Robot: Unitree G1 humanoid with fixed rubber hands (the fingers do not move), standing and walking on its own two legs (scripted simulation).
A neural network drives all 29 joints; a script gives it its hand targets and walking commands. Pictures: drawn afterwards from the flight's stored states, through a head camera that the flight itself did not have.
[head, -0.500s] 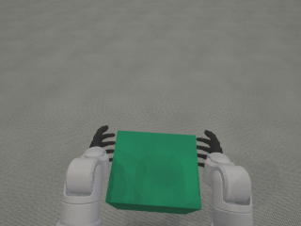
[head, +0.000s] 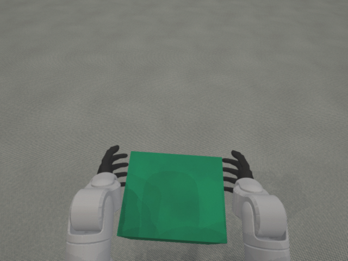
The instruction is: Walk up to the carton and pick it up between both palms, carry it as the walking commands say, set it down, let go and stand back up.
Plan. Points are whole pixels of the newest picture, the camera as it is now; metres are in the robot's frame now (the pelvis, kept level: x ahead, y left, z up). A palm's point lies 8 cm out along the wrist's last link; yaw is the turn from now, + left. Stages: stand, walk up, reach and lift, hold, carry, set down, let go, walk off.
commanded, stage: carry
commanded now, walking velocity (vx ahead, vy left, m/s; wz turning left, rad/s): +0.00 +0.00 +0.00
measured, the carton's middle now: (172, 201) +0.27 +0.01 -0.01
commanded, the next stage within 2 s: hold in 0.62 s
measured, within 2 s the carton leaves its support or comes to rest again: neither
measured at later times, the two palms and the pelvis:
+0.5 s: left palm (109, 178) +0.27 +0.14 +0.09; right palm (244, 184) +0.27 -0.14 +0.08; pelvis -0.01 +0.00 +0.00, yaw +0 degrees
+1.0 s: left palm (116, 199) +0.25 +0.13 +0.03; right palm (241, 190) +0.28 -0.15 +0.03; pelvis -0.01 -0.02 +0.01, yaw +10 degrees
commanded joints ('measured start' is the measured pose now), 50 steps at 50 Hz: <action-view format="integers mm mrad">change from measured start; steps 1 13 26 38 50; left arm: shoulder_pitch -401 -430 -404 -486 -651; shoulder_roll -1020 -994 -947 -808 -1006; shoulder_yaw -553 -495 -443 -579 -361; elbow -109 -33 35 148 676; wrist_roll -342 -310 -263 -193 -69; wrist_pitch -45 -72 -145 -596 -676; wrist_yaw -267 -267 -260 -346 -431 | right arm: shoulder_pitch -448 -500 -474 -441 -534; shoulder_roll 1001 987 950 782 958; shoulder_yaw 500 465 426 453 276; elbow -134 -63 9 171 649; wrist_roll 310 287 265 184 -4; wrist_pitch -63 -85 -156 -558 -582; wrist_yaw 251 250 257 351 460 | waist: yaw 3 2 -1 -68 -128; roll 33 -3 -12 25 -13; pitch -281 -252 -301 -441 -19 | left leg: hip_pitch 53 -2 44 213 -21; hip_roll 157 133 125 -50 -96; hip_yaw -149 -144 -128 -272 -261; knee -139 -145 -116 -181 -266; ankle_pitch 174 61 108 573 -80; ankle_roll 26 22 15 -33 -7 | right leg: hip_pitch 124 145 182 547 478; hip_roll -49 -58 -77 159 169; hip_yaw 48 71 85 156 120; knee -27 -69 -76 -65 -178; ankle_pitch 82 63 138 397 -90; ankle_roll -13 -23 -34 -9 -2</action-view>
